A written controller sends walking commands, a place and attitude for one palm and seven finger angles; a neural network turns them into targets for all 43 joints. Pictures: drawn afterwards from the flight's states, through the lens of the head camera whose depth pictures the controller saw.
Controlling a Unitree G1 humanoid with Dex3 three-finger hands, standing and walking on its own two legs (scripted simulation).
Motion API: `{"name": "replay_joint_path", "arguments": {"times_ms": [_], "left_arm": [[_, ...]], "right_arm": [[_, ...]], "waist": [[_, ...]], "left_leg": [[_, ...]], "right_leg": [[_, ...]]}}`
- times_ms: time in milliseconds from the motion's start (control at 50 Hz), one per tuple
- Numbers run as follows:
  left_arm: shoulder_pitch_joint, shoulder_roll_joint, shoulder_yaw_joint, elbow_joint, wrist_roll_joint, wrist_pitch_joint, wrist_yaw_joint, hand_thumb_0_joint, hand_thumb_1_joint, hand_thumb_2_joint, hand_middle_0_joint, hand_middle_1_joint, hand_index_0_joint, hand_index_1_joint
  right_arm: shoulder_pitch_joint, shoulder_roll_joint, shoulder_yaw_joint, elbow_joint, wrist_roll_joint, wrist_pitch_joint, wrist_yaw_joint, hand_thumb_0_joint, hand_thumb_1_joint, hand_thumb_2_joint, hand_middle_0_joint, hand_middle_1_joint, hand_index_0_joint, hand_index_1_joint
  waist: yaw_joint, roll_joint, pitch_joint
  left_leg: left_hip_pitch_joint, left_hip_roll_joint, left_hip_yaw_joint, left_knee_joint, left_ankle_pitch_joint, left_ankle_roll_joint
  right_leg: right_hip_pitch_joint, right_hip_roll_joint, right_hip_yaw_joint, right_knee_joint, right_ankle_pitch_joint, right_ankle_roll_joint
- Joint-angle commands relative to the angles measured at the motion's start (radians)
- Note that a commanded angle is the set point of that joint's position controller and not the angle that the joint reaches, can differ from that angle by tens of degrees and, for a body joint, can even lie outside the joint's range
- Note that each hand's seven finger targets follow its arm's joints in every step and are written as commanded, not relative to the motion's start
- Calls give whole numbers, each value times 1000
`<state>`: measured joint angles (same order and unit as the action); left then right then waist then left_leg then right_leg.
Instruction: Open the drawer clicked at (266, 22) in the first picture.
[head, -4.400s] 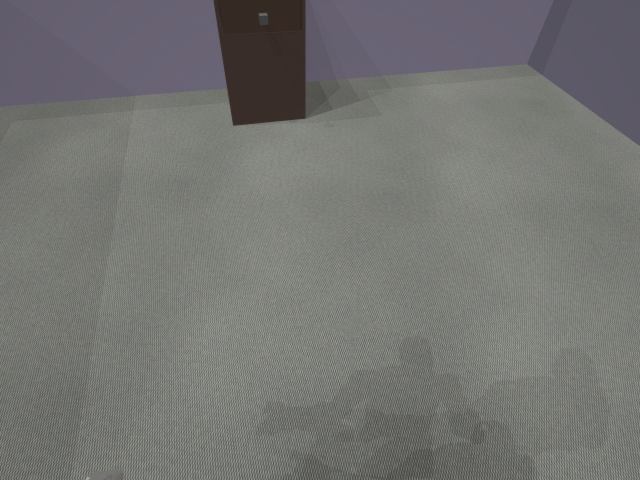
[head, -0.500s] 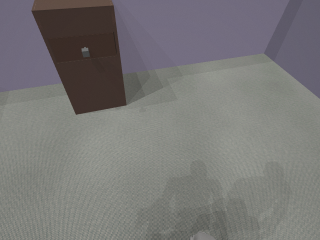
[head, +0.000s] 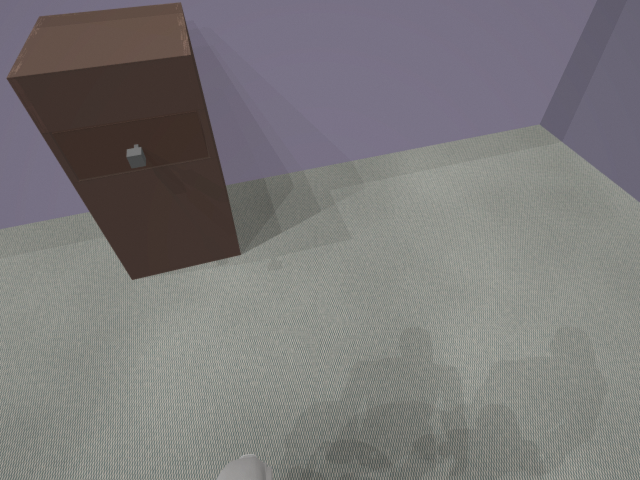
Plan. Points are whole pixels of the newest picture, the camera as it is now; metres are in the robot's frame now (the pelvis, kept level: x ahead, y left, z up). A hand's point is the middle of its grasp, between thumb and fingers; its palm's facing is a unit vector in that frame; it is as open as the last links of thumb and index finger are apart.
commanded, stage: walk to a spot facing it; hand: left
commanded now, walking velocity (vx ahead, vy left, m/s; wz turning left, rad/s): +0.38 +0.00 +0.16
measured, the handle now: (136, 153) +0.98 +0.59 -0.19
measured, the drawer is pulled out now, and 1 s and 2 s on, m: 0.00 0.00 0.00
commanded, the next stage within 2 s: turn to face it in 0.42 s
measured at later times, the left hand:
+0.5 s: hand (184, 415) +0.25 +0.24 -0.17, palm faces +0.08 -0.98 -0.17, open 7.4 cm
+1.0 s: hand (221, 332) +0.40 +0.21 -0.17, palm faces +0.18 -0.96 -0.21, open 7.2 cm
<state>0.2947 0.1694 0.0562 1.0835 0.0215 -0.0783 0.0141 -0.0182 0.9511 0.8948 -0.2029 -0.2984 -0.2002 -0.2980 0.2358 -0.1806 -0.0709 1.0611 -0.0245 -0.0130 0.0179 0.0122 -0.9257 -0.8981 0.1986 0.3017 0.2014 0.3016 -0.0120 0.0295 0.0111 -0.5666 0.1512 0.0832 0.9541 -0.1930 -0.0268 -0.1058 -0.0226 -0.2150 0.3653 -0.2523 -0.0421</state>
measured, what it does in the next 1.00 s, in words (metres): walks ahead: left foot, then right foot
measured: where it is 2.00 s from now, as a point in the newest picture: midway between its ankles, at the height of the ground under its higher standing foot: (310, 442)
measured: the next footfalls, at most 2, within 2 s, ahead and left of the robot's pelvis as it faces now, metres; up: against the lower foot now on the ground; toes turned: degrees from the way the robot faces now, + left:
left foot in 0.20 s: +0.24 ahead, +0.15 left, +0.00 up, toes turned +12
right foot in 0.68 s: +0.43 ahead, -0.10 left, +0.00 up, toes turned -10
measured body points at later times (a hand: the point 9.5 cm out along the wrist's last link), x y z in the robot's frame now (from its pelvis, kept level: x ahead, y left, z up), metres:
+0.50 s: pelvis +0.21 +0.06 +0.00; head +0.21 +0.06 +0.45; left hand +0.25 +0.29 -0.16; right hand +0.23 -0.18 -0.15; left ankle +0.20 +0.14 -0.74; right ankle +0.28 -0.10 -0.67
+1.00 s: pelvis +0.32 +0.02 -0.01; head +0.33 +0.02 +0.44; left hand +0.39 +0.26 -0.15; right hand +0.39 -0.22 -0.16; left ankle +0.32 +0.14 -0.70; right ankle +0.39 -0.09 -0.74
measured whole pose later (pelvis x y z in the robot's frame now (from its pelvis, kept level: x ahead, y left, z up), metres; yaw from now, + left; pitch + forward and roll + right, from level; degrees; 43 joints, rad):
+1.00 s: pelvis +0.32 +0.02 -0.01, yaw +9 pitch -2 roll +0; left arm 0.14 0.16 0.05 0.98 0.03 0.00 0.03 -0.02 0.93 0.89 -0.21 -0.30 -0.20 -0.30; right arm 0.23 -0.18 -0.07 1.02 -0.02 0.05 0.01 0.01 -0.91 -0.90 0.20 0.30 0.20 0.30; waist -0.02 0.00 0.04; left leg -0.43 0.09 0.11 0.92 -0.42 -0.05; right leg -0.28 -0.14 -0.30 0.53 -0.20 -0.02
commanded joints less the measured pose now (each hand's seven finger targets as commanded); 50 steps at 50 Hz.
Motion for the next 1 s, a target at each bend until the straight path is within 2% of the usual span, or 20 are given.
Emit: {"name": "replay_joint_path", "arguments": {"times_ms": [0,100,140,160,180,200,260,320,480,560,580,620,640,660,680,700,760,800,900,980], "left_arm": [[102,112,4,-4,2,-18,-2,0,900,900,-200,-300,-200,-300],[141,145,8,22,4,-6,2,0,900,900,-200,-300,-200,-300],[121,158,12,23,-2,-2,3,0,900,900,-200,-300,-200,-300],[125,136,9,13,-8,-1,-2,0,900,900,-200,-300,-200,-300],[157,67,-2,-16,-19,4,-14,0,900,900,-200,-300,-200,-300],[91,90,1,-55,-11,0,-13,0,900,900,-200,-300,-200,-300],[11,62,10,-37,1,16,-24,0,900,900,-200,-300,-200,-300],[97,20,8,0,9,53,-25,0,900,900,-200,-300,-200,-300],[-71,25,16,-87,5,80,-32,0,900,900,-200,-300,-200,-300],[-144,17,0,-112,4,60,-22,0,900,900,-200,-300,-200,-300],[-138,26,-2,-108,5,53,-19,0,900,900,-200,-300,-200,-300],[-8,59,2,-67,5,39,-13,0,900,900,-200,-300,-200,-300],[79,127,16,-41,8,25,-6,0,900,900,-200,-300,-200,-300],[153,223,38,-27,10,16,2,0,900,900,-200,-300,-200,-300],[185,252,39,-37,-7,22,4,0,900,900,-200,-300,-200,-300],[110,238,40,-56,-6,22,11,0,900,900,-200,-300,-200,-300],[-60,148,20,-112,-5,38,25,0,900,900,-200,-300,-200,-300],[-125,131,19,-137,1,44,29,0,900,900,-200,-300,-200,-300],[-129,150,34,-153,10,65,30,0,900,900,-200,-300,-200,-300],[-111,185,43,-155,14,79,29,0,900,900,-200,-300,-200,-300]], "right_arm": [[-95,-4,14,-94,0,-16,23,0,-900,-900,200,300,200,300],[-149,-37,17,-123,2,-28,24,0,-900,-900,200,300,200,300],[15,-76,8,-72,-5,-39,10,0,-900,-900,200,300,200,300],[175,-147,-11,-30,-13,-45,-4,0,-900,-900,200,300,200,300],[296,-290,-44,-5,-19,-46,-16,0,-900,-900,200,300,200,300],[310,-299,-41,1,-2,-36,-21,0,-900,-900,200,300,200,300],[95,-152,-7,-49,2,-54,-31,0,-900,-900,200,300,200,300],[49,-93,11,-44,7,-70,-35,0,-900,-900,200,300,200,300],[123,-97,-1,-19,5,-71,-37,0,-900,-900,200,300,200,300],[182,-90,7,16,0,-55,-40,0,-900,-900,200,300,200,300],[188,-85,10,24,0,-51,-40,0,-900,-900,200,300,200,300],[161,-85,15,29,7,-46,-41,0,-900,-900,200,300,200,300],[167,-61,16,26,13,-47,-37,0,-900,-900,200,300,200,300],[221,-16,17,10,19,-45,-30,0,-900,-900,200,300,200,300],[200,-32,16,-15,28,-22,-40,0,-900,-900,200,300,200,300],[169,-27,15,-19,24,-11,-41,0,-900,-900,200,300,200,300],[115,-21,6,-20,14,22,-28,0,-900,-900,200,300,200,300],[153,-4,5,-18,10,44,-19,0,-900,-900,200,300,200,300],[100,-7,2,-65,4,58,-6,0,-900,-900,200,300,200,300],[30,-33,1,-119,9,48,-4,0,-900,-900,200,300,200,300]], "waist": [[35,-134,109],[35,-117,112],[-49,-88,24],[-114,28,-89],[-133,303,-184],[-133,234,-173],[-45,88,29],[26,86,49],[15,67,115],[-18,78,113],[-15,73,106],[54,58,21],[88,-36,-52],[91,-253,-151],[102,-259,-185],[93,-288,-189],[27,-129,-72],[-14,-175,-41],[-5,-189,-5],[14,-177,7]], "left_leg": [[-26,0,22,-174,48,6],[89,-41,62,-308,-34,47],[353,-105,107,-415,-10,69],[623,-35,1,-463,17,107],[825,246,-413,-557,20,213],[785,333,-533,-668,-41,268],[471,230,-307,-740,-87,178],[339,152,-111,-775,17,144],[439,161,22,-800,141,173],[467,140,40,-670,425,164],[438,132,13,-629,446,157],[414,81,19,-480,395,112],[305,28,42,-325,233,70],[122,-96,98,-76,-202,23],[123,-115,10,136,-470,14],[97,-82,-65,231,-438,8],[84,-37,-73,277,-280,-11],[136,-35,-45,214,-232,-21],[149,-44,8,17,-217,-26],[207,-50,29,-172,-229,-15]], "right_leg": [[-12,-271,146,-195,182,-79],[70,-300,140,-109,334,-74],[31,-247,57,138,536,-39],[-113,-190,18,386,458,4],[-391,-41,-7,736,-92,57],[-486,-27,113,884,-332,37],[-512,-134,198,921,-106,37],[-409,-138,184,826,-19,59],[-502,-137,163,519,105,77],[-361,-78,100,298,86,63],[-285,-62,91,258,85,59],[-80,-46,71,132,199,62],[107,-133,154,127,415,46],[295,-380,370,113,715,-43],[224,-501,440,35,837,-136],[155,-483,430,9,767,-152],[-63,-398,243,-41,434,-95],[-180,-372,155,-89,265,-64],[-190,-362,93,-109,52,-59],[-187,-386,95,-41,40,-59]]}}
